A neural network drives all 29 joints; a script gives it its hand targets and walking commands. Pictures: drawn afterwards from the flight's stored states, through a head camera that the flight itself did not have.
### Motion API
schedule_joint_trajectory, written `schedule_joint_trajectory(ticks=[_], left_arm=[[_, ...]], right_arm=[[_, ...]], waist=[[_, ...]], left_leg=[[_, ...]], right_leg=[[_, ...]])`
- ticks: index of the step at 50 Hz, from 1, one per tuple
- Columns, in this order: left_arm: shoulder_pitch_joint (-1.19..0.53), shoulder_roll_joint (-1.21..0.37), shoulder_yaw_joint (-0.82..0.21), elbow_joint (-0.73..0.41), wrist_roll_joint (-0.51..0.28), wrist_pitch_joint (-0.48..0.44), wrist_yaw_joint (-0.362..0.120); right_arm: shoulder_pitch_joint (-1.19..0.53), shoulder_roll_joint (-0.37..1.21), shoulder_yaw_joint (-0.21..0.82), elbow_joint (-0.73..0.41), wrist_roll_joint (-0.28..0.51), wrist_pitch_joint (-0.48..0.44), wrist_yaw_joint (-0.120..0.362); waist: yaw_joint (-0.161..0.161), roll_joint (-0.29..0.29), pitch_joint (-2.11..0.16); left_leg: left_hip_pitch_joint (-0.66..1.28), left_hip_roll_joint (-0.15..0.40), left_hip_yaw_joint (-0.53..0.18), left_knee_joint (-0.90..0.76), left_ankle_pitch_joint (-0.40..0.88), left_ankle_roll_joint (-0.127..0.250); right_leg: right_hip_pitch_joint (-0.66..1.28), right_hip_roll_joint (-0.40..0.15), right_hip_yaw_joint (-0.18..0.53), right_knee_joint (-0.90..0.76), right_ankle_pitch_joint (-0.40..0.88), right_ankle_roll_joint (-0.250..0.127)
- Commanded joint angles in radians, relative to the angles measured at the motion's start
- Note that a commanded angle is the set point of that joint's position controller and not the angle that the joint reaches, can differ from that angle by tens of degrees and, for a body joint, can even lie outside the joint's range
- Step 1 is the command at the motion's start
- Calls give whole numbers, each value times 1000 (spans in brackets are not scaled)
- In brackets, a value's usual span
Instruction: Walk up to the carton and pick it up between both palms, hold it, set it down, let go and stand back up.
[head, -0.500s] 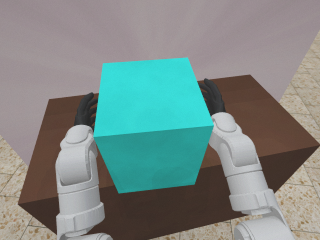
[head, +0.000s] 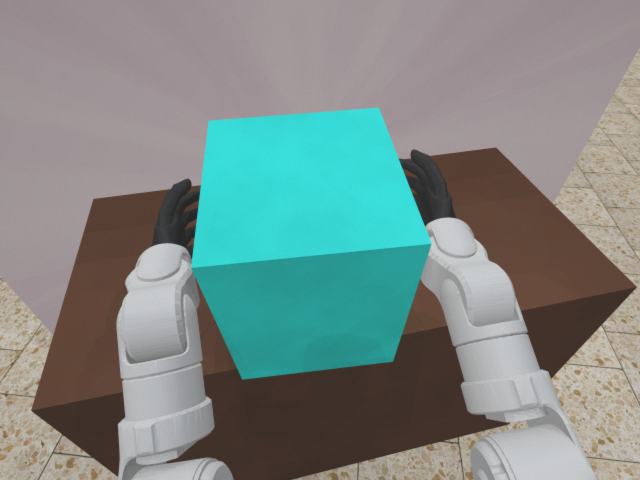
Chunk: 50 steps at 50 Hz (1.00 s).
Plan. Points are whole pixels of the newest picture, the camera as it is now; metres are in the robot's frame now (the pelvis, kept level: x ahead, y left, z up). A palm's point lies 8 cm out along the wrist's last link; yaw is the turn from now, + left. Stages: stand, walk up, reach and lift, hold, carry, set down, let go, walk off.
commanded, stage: hold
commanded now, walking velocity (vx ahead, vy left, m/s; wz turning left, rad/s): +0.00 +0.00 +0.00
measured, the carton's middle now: (307, 249) +0.37 +0.01 +0.12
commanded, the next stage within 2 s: none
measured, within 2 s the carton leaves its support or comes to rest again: neither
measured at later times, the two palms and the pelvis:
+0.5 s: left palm (175, 252) +0.34 +0.16 +0.16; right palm (437, 225) +0.36 -0.14 +0.17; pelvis +0.00 +0.00 +0.00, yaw +0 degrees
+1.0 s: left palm (175, 251) +0.33 +0.16 +0.17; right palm (438, 224) +0.36 -0.14 +0.18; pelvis +0.00 +0.00 +0.00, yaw +0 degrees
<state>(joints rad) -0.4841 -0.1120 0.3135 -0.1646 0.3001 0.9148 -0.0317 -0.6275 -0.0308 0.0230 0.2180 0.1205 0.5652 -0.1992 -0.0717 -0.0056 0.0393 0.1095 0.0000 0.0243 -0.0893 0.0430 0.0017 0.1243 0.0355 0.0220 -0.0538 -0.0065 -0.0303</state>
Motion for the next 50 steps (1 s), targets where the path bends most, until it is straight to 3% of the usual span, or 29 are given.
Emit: schedule_joint_trajectory(ticks=[1,4,7,10,12,16,19,22,25,29,32,40,43,47,50], left_arm=[[-654,-335,-447,-229,-188,-64,-168],[-680,-356,-511,-287,-226,-78,-163],[-686,-361,-544,-301,-245,-85,-154],[-671,-354,-522,-254,-231,-85,-152],[-676,-324,-476,-194,-208,-81,-159],[-704,-322,-419,-137,-184,-97,-164],[-693,-352,-422,-166,-186,-102,-158],[-691,-379,-464,-229,-211,-99,-145],[-674,-376,-493,-255,-223,-87,-142],[-653,-326,-474,-205,-197,-61,-154],[-673,-315,-441,-175,-181,-61,-165],[-710,-378,-503,-223,-229,-105,-142],[-678,-367,-495,-225,-221,-97,-144],[-678,-330,-455,-178,-192,-89,-152],[-666,-357,-450,-190,-193,-82,-151]], right_arm=[[-521,409,305,-258,115,-60,74],[-564,433,342,-359,134,-73,68],[-576,425,362,-412,129,-75,68],[-553,411,346,-381,115,-65,73],[-542,393,308,-315,95,-56,78],[-569,406,275,-253,76,-62,93],[-581,434,304,-274,97,-70,96],[-612,457,361,-362,133,-75,91],[-586,448,387,-371,150,-67,85],[-520,387,311,-270,113,-48,80],[-514,371,254,-208,84,-50,84],[-624,442,343,-369,114,-80,89],[-568,423,347,-339,100,-69,87],[-547,422,319,-268,100,-59,94],[-563,427,319,-288,110,-64,94]], waist=[[-18,54,-470],[-23,68,-555],[-26,45,-587],[-29,41,-532],[-16,25,-460],[4,6,-435],[26,20,-494],[23,10,-604],[8,30,-601],[-19,52,-444],[-19,73,-369],[-8,17,-603],[-9,16,-559],[-1,24,-464],[8,28,-474]], left_leg=[[207,-13,7,67,381,-14],[227,-6,0,76,451,-14],[222,-6,-6,82,450,-13],[198,-4,-6,73,353,-8],[164,-1,2,53,231,1],[110,3,8,18,119,21],[135,2,9,30,226,20],[189,-4,2,60,376,14],[203,-4,-3,64,415,2],[183,-2,3,63,314,-15],[170,3,12,53,218,-9],[211,-1,-6,64,352,9],[212,-3,-2,67,349,-1],[147,-4,5,43,237,9],[155,1,7,44,278,8]], right_leg=[[114,-7,-15,69,342,72],[136,-9,-14,85,404,75],[123,-9,-20,97,396,71],[91,-7,-30,85,301,75],[62,-8,-29,69,205,79],[66,-13,-30,72,138,80],[110,-14,-19,85,235,72],[152,-14,-11,110,371,70],[162,-12,-10,116,416,78],[85,-9,-16,75,263,76],[24,-7,-20,48,150,69],[103,-8,-21,100,320,75],[101,-8,-24,91,316,78],[95,-11,-19,88,243,76],[107,-10,-20,95,272,74]])
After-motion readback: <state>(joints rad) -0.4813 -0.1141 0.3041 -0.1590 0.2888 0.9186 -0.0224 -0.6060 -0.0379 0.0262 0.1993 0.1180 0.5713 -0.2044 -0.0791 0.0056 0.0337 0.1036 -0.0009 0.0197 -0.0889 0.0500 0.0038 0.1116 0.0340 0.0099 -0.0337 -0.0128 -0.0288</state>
